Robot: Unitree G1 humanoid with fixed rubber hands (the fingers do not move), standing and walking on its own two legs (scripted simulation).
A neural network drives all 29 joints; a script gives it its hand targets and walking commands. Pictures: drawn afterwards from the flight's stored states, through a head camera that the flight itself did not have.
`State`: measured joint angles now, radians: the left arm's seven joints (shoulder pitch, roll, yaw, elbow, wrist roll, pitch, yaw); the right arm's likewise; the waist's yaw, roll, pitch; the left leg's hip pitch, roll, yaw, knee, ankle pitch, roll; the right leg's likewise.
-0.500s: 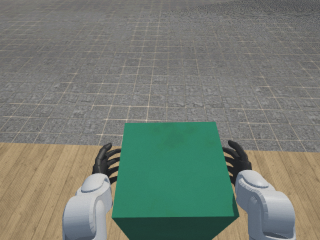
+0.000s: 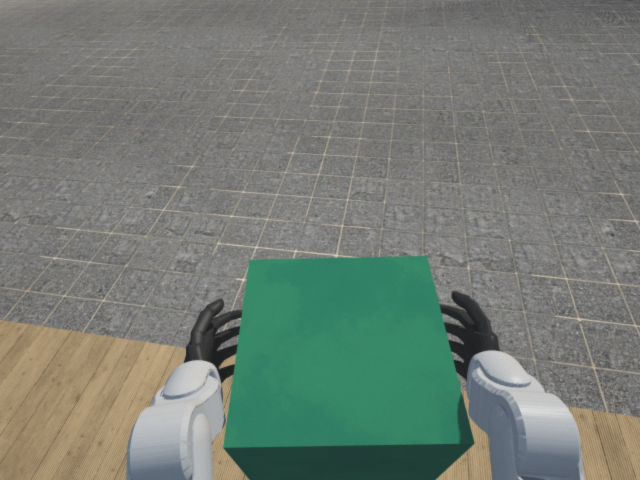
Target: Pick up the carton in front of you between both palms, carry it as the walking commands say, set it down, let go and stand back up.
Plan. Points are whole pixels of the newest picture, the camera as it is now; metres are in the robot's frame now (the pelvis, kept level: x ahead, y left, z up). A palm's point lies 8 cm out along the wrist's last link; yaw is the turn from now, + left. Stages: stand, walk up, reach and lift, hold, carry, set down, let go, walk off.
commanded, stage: carry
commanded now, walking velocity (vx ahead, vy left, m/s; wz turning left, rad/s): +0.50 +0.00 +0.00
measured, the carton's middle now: (339, 382) +0.25 +0.01 +0.00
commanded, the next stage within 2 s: none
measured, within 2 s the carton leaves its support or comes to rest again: neither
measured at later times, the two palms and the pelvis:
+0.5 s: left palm (238, 150) +0.66 +0.18 +0.08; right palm (403, 144) +0.64 -0.12 +0.08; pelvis +0.29 +0.04 -0.01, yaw -2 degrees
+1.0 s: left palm (241, 109) +0.77 +0.19 +0.10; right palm (390, 104) +0.77 -0.11 +0.09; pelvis +0.43 +0.04 -0.01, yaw -1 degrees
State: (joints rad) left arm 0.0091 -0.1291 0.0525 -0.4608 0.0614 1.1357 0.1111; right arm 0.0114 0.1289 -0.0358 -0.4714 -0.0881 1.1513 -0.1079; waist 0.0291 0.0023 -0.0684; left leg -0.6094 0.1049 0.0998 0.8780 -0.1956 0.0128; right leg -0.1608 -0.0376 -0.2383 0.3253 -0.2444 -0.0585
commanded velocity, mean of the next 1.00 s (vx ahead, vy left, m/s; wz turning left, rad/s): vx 0.10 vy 0.00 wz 0.00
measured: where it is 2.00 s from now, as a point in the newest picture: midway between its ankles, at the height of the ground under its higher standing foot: (333, 442)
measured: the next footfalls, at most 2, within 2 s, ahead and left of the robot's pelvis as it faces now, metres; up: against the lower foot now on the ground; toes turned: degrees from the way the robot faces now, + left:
left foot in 0.20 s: +0.39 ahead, +0.14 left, +0.00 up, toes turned +5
right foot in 0.58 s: +0.47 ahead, -0.06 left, +0.00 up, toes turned -7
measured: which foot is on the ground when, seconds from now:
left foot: up 0.00-0.18, down 0.20-1.00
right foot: down 0.00-0.22, up 0.24-0.56, down 0.58-1.00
